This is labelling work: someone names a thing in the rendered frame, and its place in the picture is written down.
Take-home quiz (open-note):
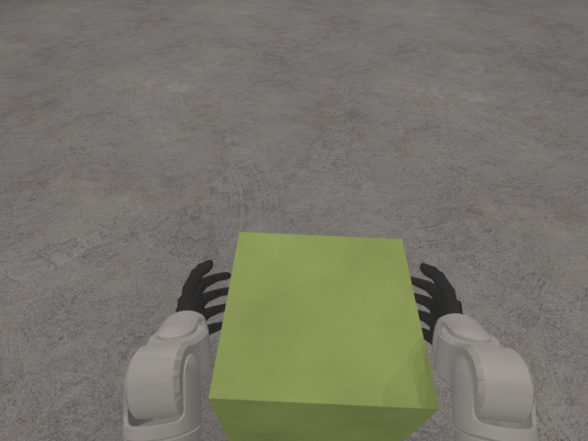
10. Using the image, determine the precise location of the left robot forearm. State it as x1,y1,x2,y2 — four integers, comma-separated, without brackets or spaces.
123,311,212,441

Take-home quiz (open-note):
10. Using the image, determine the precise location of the carton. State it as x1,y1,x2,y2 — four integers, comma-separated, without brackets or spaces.
209,232,439,441

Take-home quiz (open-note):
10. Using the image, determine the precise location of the right robot forearm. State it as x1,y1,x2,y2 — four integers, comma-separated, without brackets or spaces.
432,313,538,441

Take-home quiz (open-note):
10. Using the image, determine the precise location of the robot right hand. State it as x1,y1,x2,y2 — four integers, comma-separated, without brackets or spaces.
411,263,463,344

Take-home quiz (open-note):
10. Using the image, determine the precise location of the robot left hand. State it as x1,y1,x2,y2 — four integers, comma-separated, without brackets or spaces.
175,260,231,335

